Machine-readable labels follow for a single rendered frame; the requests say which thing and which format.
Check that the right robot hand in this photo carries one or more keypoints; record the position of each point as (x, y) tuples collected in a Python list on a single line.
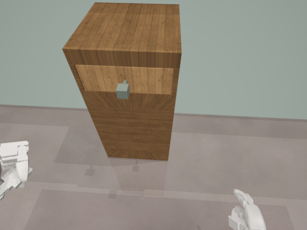
[(250, 216)]

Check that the handle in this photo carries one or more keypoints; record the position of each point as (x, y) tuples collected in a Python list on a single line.
[(123, 90)]

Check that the left robot hand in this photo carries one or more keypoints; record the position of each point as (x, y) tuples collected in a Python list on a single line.
[(15, 162)]

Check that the drawer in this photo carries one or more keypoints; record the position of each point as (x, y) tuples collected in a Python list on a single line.
[(140, 79)]

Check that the cabinet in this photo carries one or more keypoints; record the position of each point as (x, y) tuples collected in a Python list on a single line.
[(129, 35)]

